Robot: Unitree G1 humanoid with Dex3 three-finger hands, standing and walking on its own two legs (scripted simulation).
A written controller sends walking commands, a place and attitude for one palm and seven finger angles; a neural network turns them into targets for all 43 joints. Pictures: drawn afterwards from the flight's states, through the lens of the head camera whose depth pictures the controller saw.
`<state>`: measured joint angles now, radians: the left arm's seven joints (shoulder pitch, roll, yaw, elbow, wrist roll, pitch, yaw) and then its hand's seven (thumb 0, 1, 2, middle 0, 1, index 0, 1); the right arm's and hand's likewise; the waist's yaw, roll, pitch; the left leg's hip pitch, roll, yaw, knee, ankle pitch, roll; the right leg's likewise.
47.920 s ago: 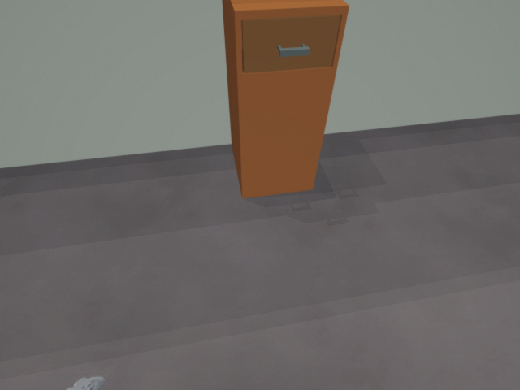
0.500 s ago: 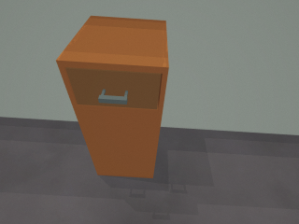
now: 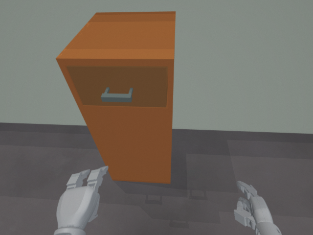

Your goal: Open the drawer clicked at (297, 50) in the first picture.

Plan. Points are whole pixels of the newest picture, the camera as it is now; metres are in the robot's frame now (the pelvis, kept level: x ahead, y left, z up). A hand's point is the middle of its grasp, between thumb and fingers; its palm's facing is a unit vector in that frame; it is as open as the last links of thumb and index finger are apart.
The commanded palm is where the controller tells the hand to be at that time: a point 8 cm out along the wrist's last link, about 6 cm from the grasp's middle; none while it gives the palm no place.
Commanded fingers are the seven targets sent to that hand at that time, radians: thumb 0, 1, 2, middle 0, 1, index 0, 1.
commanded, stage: raise the hand with hooked fingers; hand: left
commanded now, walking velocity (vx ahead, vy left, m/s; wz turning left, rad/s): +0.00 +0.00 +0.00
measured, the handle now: (118, 94) +0.56 +0.21 +0.05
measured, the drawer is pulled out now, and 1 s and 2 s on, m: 0.00 0.00 0.00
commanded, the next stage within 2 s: move the hooked fingers above the handle in 1.52 s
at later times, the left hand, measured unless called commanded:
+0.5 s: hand (80, 167) +0.26 +0.23 +0.05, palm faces +0.03 -0.09 -1.00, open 11.3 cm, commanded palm +0.23 +0.23 +0.12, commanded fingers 0.00 -0.15 0.45 -0.28 -0.98 -0.28 -0.98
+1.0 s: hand (67, 121) +0.33 +0.26 +0.14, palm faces +0.09 -0.06 -0.99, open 13.7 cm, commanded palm +0.31 +0.26 +0.20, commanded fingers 0.00 -0.50 0.30 -0.30 -1.20 -0.30 -1.20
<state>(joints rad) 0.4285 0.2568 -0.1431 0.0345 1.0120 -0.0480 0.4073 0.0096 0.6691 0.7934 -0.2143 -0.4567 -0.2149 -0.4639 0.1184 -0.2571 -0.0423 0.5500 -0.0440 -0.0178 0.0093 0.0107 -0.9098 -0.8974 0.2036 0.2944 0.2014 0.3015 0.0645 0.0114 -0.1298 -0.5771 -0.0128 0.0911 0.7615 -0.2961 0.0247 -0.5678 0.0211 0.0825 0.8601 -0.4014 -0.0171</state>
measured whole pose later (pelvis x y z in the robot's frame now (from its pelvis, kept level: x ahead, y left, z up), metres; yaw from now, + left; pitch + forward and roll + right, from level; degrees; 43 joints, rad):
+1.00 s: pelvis +0.06 +0.00 +0.03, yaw +3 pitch +2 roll +1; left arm -0.01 0.51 -0.04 -0.09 0.89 0.07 0.03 0.00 -0.45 0.32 -0.32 -1.17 -0.32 -1.18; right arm 0.07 -0.24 0.00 0.59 0.00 0.17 -0.01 0.01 -0.91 -0.90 0.20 0.29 0.20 0.30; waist 0.08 0.08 -0.04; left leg -0.30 -0.03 0.01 0.53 -0.27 0.02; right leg -0.24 0.01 0.02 0.55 -0.35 -0.02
